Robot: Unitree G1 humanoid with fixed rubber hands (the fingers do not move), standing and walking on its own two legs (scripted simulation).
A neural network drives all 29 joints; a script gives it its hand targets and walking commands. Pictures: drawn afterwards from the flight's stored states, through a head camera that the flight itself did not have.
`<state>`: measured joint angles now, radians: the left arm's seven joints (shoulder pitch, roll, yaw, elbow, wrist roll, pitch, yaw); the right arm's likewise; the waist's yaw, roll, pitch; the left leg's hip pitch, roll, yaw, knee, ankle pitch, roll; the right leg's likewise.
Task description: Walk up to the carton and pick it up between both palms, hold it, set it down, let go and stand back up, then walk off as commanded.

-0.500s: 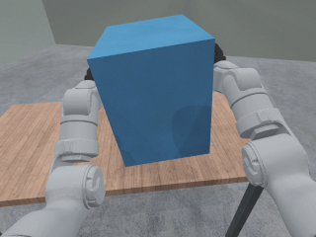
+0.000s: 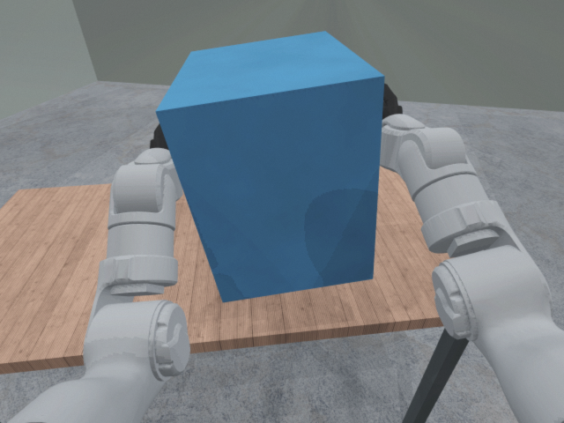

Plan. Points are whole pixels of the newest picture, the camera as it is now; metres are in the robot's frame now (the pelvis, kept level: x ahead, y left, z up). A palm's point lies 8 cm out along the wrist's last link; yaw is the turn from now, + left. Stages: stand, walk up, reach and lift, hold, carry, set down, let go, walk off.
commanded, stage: hold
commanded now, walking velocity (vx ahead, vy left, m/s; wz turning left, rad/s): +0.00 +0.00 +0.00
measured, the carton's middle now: (277, 159) +0.40 +0.00 +0.25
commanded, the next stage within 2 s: none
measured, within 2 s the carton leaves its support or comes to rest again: neither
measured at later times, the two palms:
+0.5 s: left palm (162, 161) +0.37 +0.15 +0.27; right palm (388, 127) +0.37 -0.15 +0.30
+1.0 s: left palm (162, 161) +0.37 +0.15 +0.27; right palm (386, 128) +0.37 -0.15 +0.30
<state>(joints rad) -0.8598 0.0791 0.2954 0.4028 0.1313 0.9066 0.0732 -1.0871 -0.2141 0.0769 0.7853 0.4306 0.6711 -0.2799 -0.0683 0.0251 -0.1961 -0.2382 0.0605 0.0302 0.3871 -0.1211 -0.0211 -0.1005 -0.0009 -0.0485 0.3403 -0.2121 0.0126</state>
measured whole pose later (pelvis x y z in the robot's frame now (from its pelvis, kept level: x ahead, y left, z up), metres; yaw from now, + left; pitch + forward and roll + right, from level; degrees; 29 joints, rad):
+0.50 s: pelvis +0.00 +0.00 +0.00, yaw +0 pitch -1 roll -1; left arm -0.89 0.09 0.30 0.45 0.13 0.89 0.07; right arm -1.12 -0.21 0.06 0.84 0.42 0.66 -0.28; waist -0.07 0.03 -0.21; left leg -0.25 0.06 0.03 0.38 -0.11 -0.02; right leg -0.12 0.00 -0.05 0.34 -0.20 0.01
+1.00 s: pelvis +0.00 +0.00 +0.00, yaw +0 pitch -1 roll -1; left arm -0.88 0.09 0.29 0.44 0.12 0.88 0.08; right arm -1.11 -0.22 0.08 0.82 0.42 0.66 -0.27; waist -0.07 0.02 -0.21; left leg -0.26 0.06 0.03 0.39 -0.11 -0.02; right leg -0.12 0.00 -0.05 0.34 -0.20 0.01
